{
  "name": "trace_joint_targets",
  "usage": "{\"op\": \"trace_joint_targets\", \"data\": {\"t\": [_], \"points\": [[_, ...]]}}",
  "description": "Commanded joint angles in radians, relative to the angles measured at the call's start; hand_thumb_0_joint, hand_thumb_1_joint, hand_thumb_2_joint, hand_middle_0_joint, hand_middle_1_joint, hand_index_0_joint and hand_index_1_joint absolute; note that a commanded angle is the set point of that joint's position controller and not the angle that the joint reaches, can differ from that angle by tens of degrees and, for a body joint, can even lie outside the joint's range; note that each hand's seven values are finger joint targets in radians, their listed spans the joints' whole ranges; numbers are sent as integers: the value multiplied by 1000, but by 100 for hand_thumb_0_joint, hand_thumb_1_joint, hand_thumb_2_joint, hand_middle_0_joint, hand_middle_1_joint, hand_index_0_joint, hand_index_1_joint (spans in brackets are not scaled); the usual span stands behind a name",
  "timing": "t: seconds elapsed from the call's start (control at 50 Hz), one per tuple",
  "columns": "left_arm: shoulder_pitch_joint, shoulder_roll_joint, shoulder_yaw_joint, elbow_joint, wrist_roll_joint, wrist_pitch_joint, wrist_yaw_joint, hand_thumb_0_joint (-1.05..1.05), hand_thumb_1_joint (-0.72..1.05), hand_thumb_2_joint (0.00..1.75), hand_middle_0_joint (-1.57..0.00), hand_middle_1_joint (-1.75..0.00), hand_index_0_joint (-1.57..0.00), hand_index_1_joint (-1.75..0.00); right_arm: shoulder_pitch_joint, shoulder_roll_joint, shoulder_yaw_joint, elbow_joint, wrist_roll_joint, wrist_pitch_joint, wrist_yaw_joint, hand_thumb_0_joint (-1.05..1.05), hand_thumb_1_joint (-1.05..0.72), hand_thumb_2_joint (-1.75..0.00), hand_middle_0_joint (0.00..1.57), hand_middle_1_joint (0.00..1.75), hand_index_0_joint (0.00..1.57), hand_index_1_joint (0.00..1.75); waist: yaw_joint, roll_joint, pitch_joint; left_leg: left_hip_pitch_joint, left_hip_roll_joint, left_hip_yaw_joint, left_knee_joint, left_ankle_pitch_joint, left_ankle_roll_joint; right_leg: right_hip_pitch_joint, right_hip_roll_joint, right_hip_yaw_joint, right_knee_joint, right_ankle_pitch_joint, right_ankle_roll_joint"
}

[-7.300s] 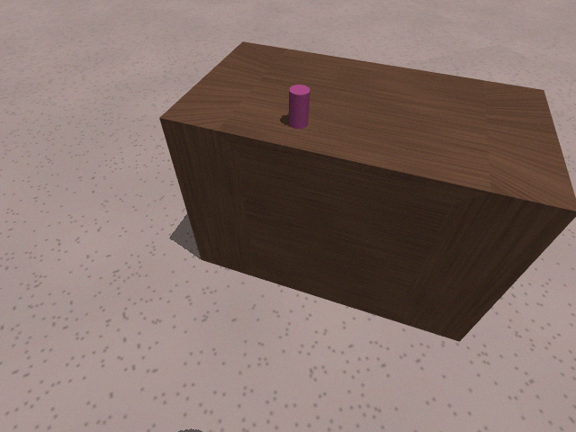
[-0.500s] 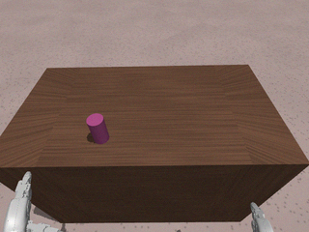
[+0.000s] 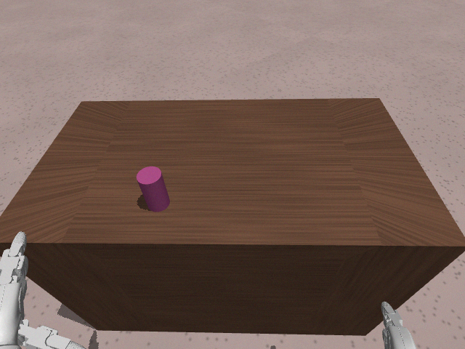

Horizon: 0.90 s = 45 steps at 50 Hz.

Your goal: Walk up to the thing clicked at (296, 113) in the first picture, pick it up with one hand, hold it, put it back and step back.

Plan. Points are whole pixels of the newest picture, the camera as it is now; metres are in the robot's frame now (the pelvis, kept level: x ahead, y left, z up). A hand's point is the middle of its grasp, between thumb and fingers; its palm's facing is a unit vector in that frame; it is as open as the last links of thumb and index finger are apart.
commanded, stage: rise first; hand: left
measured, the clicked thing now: (154, 189) +0.46 +0.21 -0.03
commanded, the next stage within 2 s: go down in 0.30 s
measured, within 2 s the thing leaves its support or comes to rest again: neither
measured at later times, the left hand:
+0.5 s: hand (43, 291) +0.19 +0.28 +0.08, palm faces +0.36 -0.84 -0.41, open 17.6 cm
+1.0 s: hand (36, 224) +0.29 +0.33 +0.09, palm faces +0.23 -0.96 -0.16, open 17.5 cm
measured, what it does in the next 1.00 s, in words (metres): stands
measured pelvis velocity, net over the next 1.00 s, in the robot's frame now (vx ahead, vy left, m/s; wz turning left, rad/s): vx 0.00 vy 0.01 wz -0.01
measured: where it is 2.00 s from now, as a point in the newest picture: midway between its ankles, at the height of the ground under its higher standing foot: outside the picture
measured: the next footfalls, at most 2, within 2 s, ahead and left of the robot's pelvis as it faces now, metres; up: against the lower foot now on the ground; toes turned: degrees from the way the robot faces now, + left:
none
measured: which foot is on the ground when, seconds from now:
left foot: down 0.00-1.00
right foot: down 0.00-1.00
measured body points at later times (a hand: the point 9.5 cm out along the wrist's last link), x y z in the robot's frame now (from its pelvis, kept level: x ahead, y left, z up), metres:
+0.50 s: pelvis +0.00 +0.00 +0.00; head +0.00 -0.01 +0.45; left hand +0.16 +0.32 +0.10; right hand +0.16 -0.26 -0.09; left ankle +0.02 +0.14 -0.74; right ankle -0.02 -0.12 -0.74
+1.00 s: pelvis +0.00 +0.01 -0.01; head +0.00 +0.01 +0.44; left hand +0.27 +0.39 +0.10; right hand +0.16 -0.24 -0.09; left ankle +0.02 +0.14 -0.74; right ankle -0.02 -0.12 -0.74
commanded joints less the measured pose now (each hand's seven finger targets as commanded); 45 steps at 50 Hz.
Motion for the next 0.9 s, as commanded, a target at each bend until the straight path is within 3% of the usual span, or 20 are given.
{"op": "trace_joint_targets", "data": {"t": [0.0, 0.04, 0.08, 0.12, 0.16, 0.22, 0.26, 0.32, 0.36, 0.4, 0.42, 0.46, 0.5, 0.56, 0.64, 0.68, 0.7, 0.76, 0.8, 0.88], "points": [[-84, 224, 139, -206, -4, -77, 17, 0, -60, 4, -6, -5, -5, -6, -70, -176, -75, -143, -1, -55, -13, 0, 49, -5, 5, 5, 5, 5, -8, -22, -72, 70, -33, 40, -48, 114, 39, -66, 25, -30, -83, 154, -15], [-89, 202, 120, -227, -1, -87, 14, 0, -61, 5, -6, -6, -5, -6, -82, -95, -14, -147, 3, -57, -3, 0, 49, -5, 5, 5, 5, 5, 1, -17, -73, 66, -37, 43, -45, 124, 41, -54, 20, -27, -85, 164, -13], [-72, 230, 146, -218, -5, -89, 20, 0, -60, 6, -6, -6, -5, -7, -90, -181, -84, -153, 0, -60, -13, 0, 50, -5, 5, 5, 5, 5, -3, -22, -72, 64, -38, 44, -47, 121, 40, -61, 20, -27, -86, 161, -12], [-87, 204, 123, -234, -3, -100, 14, 0, -61, 5, -6, -6, -5, -7, -94, -103, -12, -159, 3, -63, -2, 0, 49, -6, 5, 5, 5, 5, 8, -6, -60, 59, -41, 47, -50, 94, 40, -61, 19, -27, -93, 130, -14], [-71, 232, 153, -224, -3, -103, 18, 0, -61, 6, -6, -6, -5, -7, -66, -163, -75, -127, 0, -64, -10, 0, 49, -6, 5, 5, 5, 5, 3, -9, -68, 60, -39, 44, -51, 93, 40, -60, 21, -27, -91, 131, -15], [-40, 216, 149, -208, -2, -108, 16, 0, -61, 6, -6, -6, -5, -7, -72, -120, -34, -136, 2, -71, -2, 0, 50, -6, 5, 5, 5, 5, 14, -2, -59, 51, -40, 45, -48, 106, 41, -48, 20, -28, -88, 144, -14], [-76, 242, 167, -257, -5, -119, 19, 0, -61, 7, -6, -6, -5, -7, -89, -172, -77, -152, 1, -74, -8, 0, 50, -6, 5, 5, 5, 5, 5, 1, -76, 63, -40, 44, -48, 114, 38, -57, 21, -27, -85, 151, -14], [-35, 206, 143, -241, -1, -123, 13, 0, -61, 7, -6, -6, -4, -7, -65, -114, -31, -144, 2, -77, 1, 0, 50, -6, 5, 5, 5, 5, 12, -17, -65, 59, -37, 43, -46, 118, 40, -46, 26, -31, -83, 152, -14], [-65, 241, 172, -284, -5, -131, 19, 0, -61, 8, -6, -6, -5, -8, -85, -189, -92, -180, 2, -80, -8, 0, 49, -6, 5, 5, 5, 5, 0, -3, -82, 73, -34, 41, -48, 135, 35, -51, 29, -31, -76, 169, -17], [-43, 232, 172, -254, -1, -124, 15, 0, -61, 0, -6, -7, -7, -6, -38, -138, -55, -145, 1, -76, -1, 0, 50, -5, 5, 5, 5, 5, 7, -10, -73, 66, -35, 41, -44, 151, 37, -38, 28, -33, -76, 186, -16], [-94, 106, 105, -304, -8, -160, -14, 0, -61, 3, -6, -8, -7, -8, -115, -68, -1, -158, -10, -79, 18, 0, 50, -5, 5, 5, 5, 5, 5, -29, -94, 20, -38, 36, 1, 131, 31, -60, 29, -26, -47, 158, -10], [-76, 201, 193, -225, -21, -165, -25, 0, -61, 4, -7, -9, -7, -9, -70, -182, -95, -128, -15, -74, 7, 0, 49, -6, 5, 5, 5, 5, -6, -45, -89, 19, -40, 38, 13, 111, 32, -78, 26, -22, -43, 139, -6], [-134, 218, 186, -262, -7, -173, -36, 0, -61, 3, -7, -8, -7, -8, -86, -117, -35, -171, -12, -67, 18, 0, 51, -5, 5, 5, 5, 5, 0, -6, -101, 5, -44, 37, 17, 91, 32, -90, 22, -18, -41, 122, -10], [-203, 252, 229, -179, -35, -174, -53, 0, -61, 5, -6, -8, -6, -8, -82, -121, -38, -137, -11, -56, 13, 0, 51, -5, 5, 5, 5, 5, -18, -31, -83, -19, -46, 36, 31, 65, 34, -110, 18, -15, -36, 107, -3], [-392, 287, 231, -105, -78, -177, -111, 0, -61, 5, -5, -7, -6, -7, -93, -134, -41, -104, -4, -61, 1, 0, 51, -5, 5, 5, 5, 5, -49, -5, -101, -24, -51, 32, 47, 28, 37, -154, 11, -6, -22, 90, -1], [-468, 360, 274, -59, -104, -180, -158, 0, -58, 5, -5, -6, -5, -5, -127, -145, -35, -133, 2, -70, -11, 0, 52, -5, 5, 5, 5, 5, -54, -13, -131, -22, -51, 28, 58, 30, 42, -147, 8, -4, -20, 100, 1], [-485, 351, 267, -22, -116, -177, -185, 0, -57, 5, -4, -6, -5, -5, -119, -109, 1, -124, 4, -73, -14, 0, 52, -5, 5, 5, 5, 5, -54, -25, -148, -16, -48, 23, 64, 51, 45, -142, 8, -6, -12, 122, 1], [-569, 397, 284, 108, -157, -153, -264, 0, -55, 5, -4, -6, -5, -5, -113, -132, -10, -95, 13, -73, -30, 0, 53, -5, 5, 5, 5, 5, -57, 19, -173, -20, -45, 16, 58, 72, 42, -143, 13, -10, 4, 142, -11], [-617, 422, 293, 161, -181, -138, -313, 0, -53, 6, -4, -5, -5, -5, -117, -95, 44, -111, 17, -76, -28, 0, 53, -5, 5, 5, 5, 5, -38, 43, -208, -22, -41, 12, 59, 109, 40, -116, 17, -16, 12, 171, -17], [-667, 461, 318, 275, -215, -111, -399, 0, -54, 7, -4, -5, -4, -5, -102, -108, 58, -137, 18, -81, -35, 0, 52, -5, 5, 5, 5, 5, -30, 42, -242, -13, -35, 8, 61, 178, 37, -104, 24, -20, 22, 224, -22]]}}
